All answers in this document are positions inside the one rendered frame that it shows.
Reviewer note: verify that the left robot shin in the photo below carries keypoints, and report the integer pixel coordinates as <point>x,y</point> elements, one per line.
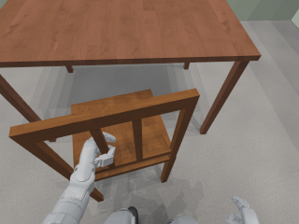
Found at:
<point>124,209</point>

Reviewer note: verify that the table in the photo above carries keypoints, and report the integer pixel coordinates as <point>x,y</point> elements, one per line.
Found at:
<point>42,33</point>

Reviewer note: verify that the robot right hand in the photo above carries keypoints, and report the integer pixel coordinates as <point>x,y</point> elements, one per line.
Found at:
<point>248,216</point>

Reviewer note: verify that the robot left thigh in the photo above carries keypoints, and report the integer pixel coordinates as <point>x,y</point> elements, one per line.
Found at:
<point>120,217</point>

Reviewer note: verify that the robot left hand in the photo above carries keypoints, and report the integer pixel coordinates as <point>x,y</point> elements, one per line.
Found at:
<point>90,151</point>

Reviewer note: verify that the robot left forearm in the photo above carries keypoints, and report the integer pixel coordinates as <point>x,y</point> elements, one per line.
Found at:
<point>72,204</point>

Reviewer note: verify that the chair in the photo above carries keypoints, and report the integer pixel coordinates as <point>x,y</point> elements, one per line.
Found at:
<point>133,118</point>

